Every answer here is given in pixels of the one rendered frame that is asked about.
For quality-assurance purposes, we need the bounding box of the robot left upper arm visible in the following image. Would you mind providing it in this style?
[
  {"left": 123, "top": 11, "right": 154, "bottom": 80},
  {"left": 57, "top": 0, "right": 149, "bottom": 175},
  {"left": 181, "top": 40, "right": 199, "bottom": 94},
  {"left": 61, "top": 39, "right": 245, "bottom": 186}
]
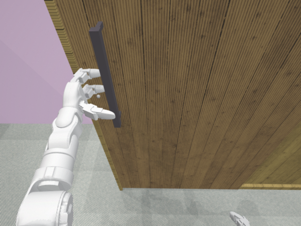
[{"left": 17, "top": 191, "right": 73, "bottom": 226}]

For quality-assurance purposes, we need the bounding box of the handle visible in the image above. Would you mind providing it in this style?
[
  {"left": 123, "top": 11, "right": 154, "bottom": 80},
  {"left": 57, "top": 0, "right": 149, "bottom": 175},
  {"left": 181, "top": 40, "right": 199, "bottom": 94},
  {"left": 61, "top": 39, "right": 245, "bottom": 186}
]
[{"left": 89, "top": 21, "right": 121, "bottom": 128}]

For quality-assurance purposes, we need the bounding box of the robot left forearm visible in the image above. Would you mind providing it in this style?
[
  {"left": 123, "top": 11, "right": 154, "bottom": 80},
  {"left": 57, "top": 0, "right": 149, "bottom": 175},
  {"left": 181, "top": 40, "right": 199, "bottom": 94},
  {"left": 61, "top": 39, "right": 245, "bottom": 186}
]
[{"left": 16, "top": 107, "right": 83, "bottom": 226}]

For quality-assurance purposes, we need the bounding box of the left robot hand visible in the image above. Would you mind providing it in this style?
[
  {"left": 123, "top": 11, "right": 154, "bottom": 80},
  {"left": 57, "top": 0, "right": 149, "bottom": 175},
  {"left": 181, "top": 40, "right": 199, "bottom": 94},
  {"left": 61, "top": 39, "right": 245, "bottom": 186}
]
[{"left": 63, "top": 68, "right": 115, "bottom": 121}]

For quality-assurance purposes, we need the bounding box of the wardrobe door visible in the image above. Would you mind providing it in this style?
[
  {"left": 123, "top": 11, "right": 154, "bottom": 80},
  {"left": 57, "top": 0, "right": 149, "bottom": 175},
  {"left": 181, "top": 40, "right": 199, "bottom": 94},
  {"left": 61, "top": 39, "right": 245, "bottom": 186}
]
[
  {"left": 54, "top": 0, "right": 301, "bottom": 189},
  {"left": 244, "top": 121, "right": 301, "bottom": 185}
]

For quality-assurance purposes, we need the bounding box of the right robot hand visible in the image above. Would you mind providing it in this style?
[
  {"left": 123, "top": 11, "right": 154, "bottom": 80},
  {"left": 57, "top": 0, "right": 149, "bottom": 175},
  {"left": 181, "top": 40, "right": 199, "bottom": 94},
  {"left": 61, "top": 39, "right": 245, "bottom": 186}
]
[{"left": 230, "top": 211, "right": 250, "bottom": 226}]

